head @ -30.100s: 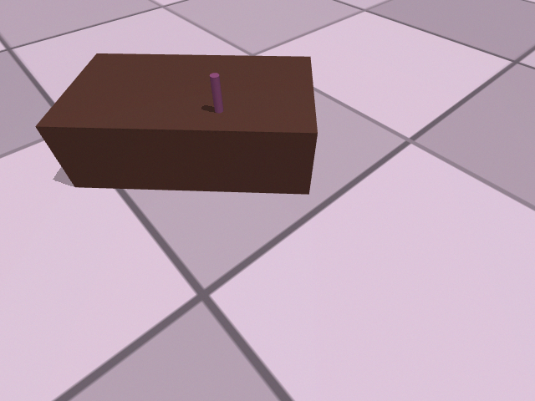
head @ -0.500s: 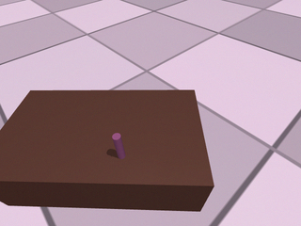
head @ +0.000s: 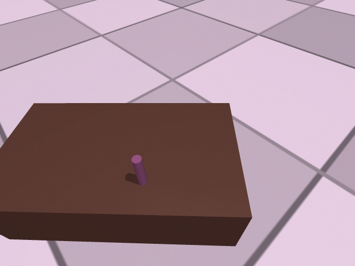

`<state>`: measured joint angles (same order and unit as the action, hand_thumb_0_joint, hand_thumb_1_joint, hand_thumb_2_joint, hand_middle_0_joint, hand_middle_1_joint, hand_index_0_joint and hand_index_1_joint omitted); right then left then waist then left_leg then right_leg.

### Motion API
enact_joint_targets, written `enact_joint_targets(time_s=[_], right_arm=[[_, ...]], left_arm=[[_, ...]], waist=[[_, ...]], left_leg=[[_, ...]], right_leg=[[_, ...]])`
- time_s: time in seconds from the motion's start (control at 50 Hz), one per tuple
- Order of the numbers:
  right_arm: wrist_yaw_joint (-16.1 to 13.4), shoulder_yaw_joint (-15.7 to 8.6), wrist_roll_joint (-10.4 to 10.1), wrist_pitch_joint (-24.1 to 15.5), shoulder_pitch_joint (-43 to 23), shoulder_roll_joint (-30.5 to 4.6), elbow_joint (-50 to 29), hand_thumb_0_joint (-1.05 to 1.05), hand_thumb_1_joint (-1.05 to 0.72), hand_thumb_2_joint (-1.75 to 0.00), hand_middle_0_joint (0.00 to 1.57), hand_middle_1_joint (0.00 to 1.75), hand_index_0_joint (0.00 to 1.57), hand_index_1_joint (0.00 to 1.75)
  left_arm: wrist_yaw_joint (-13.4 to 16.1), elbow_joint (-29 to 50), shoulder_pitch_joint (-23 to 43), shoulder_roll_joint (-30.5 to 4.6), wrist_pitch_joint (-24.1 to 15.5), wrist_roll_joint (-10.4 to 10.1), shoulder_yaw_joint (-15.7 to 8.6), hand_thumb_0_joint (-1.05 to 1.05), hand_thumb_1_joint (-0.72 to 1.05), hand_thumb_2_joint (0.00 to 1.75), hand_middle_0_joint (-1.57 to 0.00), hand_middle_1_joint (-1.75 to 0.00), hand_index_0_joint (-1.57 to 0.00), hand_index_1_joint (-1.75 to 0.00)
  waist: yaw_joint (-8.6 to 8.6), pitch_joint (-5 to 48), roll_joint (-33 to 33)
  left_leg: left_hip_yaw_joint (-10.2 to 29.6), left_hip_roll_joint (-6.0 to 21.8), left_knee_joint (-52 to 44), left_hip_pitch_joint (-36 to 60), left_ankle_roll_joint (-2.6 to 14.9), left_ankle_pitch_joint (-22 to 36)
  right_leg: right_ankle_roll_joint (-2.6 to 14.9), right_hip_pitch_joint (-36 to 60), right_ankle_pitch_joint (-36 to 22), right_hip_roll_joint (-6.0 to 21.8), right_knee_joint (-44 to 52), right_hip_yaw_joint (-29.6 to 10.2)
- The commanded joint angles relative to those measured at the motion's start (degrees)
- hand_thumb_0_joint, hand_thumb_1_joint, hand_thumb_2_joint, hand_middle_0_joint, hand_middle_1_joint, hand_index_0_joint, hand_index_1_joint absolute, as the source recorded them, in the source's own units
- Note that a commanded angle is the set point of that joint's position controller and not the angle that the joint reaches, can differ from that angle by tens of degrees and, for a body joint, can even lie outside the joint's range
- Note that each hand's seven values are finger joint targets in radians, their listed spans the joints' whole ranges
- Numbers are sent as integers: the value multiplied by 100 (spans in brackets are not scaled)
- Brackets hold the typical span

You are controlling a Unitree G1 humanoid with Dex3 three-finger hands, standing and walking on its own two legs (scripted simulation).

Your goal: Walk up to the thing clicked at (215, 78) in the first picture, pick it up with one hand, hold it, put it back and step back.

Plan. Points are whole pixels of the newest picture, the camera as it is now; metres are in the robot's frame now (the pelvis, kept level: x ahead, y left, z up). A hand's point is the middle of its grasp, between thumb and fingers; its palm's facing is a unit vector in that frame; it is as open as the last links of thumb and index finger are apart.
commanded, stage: home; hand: left
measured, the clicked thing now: (140, 171) +0.55 +0.17 -0.30
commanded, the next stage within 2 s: stand in 0.10 s
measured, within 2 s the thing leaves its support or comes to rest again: neither
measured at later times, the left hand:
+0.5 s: hand out of the picture +0.08 +0.25 -0.15, palm faces -0.02 -0.93 -0.37, open 13.2 cm
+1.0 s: hand out of the picture +0.07 +0.25 -0.15, palm faces -0.02 -0.93 -0.36, open 7.4 cm
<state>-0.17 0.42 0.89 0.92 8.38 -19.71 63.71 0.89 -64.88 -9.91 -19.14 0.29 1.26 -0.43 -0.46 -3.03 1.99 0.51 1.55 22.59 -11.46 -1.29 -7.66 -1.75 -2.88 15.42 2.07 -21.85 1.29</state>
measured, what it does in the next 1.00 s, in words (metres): stands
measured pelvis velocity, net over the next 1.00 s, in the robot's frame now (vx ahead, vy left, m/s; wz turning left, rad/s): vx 0.01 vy -0.01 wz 0.00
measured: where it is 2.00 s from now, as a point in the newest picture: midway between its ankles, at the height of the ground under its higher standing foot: outside the picture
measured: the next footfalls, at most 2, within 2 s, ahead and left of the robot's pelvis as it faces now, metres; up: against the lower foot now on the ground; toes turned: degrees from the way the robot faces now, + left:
none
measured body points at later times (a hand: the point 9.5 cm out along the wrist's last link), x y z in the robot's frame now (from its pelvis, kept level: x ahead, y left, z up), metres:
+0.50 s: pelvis +0.01 +0.00 +0.00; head +0.02 -0.01 +0.45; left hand +0.08 +0.30 -0.13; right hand +0.08 -0.30 -0.14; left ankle +0.05 +0.13 -0.74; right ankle -0.04 -0.14 -0.74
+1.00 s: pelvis +0.01 -0.01 +0.00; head +0.02 -0.01 +0.45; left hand +0.08 +0.30 -0.13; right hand +0.08 -0.31 -0.14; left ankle +0.05 +0.13 -0.74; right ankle -0.04 -0.14 -0.74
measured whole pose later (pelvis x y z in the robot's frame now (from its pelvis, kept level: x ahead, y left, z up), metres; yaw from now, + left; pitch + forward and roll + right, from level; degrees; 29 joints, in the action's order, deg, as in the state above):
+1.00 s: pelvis +0.01 -0.01 +0.00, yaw +0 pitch -3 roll +0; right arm 0.1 0.0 0.9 0.3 6.4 -20.1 65.2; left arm 0.3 -64.4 -8.2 -19.5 0.1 1.0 -0.9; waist -0.4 -3.3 1.1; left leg 0.4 2.0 20.8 -10.4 -1.7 -7.9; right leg -1.4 -1.3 14.9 1.7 -18.9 1.3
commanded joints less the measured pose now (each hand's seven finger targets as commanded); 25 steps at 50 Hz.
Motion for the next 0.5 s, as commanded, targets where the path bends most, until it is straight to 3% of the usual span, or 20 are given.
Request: enact_joint_targets(time_s=[0.0,0.18,0.22,0.24,0.38,0.4,0.42,0.48], right_arm=[[-86,-239,-29,-142,-232,-1139,-309,0,-90,-90,20,30,20,30],[-91,-243,-22,-157,-256,-1144,-247,0,-90,-90,20,30,20,30],[-94,-246,-22,-162,-292,-1140,-235,0,-90,-90,20,30,20,30],[-91,-246,-19,-172,-276,-1161,-237,0,-90,-90,20,30,20,30],[-98,-250,-26,-161,-352,-1164,-223,0,-90,-90,20,30,20,30],[-91,-247,-15,-178,-367,-1155,-230,0,-90,-90,20,30,20,30],[-82,-239,-31,-188,-402,-1162,-228,0,-90,-90,20,30,20,30],[-96,-244,-25,-194,-344,-1196,-201,0,-90,-90,20,30,20,30]], left_arm=[[76,285,113,-1234,-123,-12,-209,0,-59,4,-4,-5,-5,-5],[72,316,257,-1242,-132,-33,-232,0,-59,3,-4,-5,-5,-5],[72,307,278,-1252,-126,-33,-236,0,-43,19,-20,-21,-20,-21],[69,318,257,-1242,-129,-32,-242,0,-35,27,-20,-29,-20,-29],[56,315,337,-1260,-112,-18,-256,0,21,83,-20,-30,-20,-30],[54,333,325,-1277,-126,-24,-258,0,29,90,-20,-30,-20,-30],[51,328,309,-1234,-132,-30,-239,0,37,90,-20,-30,-20,-30],[51,328,321,-1269,-127,-32,-260,0,61,90,-20,-30,-20,-30]], waist=[[38,109,-151],[10,305,-171],[11,289,-156],[28,346,-123],[13,249,-130],[41,361,-109],[54,389,-79],[32,471,-83]], left_leg=[[582,490,-378,414,173,345],[511,517,-289,569,169,803],[508,513,-325,559,158,769],[509,527,-308,560,166,906],[516,508,-405,508,151,553],[506,528,-360,582,153,889],[509,545,-312,630,166,1136],[508,556,-328,643,158,1138]], right_leg=[[211,-555,-527,510,573,-394],[188,-410,-910,530,583,-380],[196,-402,-861,525,606,-388],[193,-327,-1000,517,554,-368],[207,-392,-697,510,650,-356],[209,-300,-959,536,598,-364],[191,-297,-1144,541,572,-338],[189,-225,-1089,518,521,-332]])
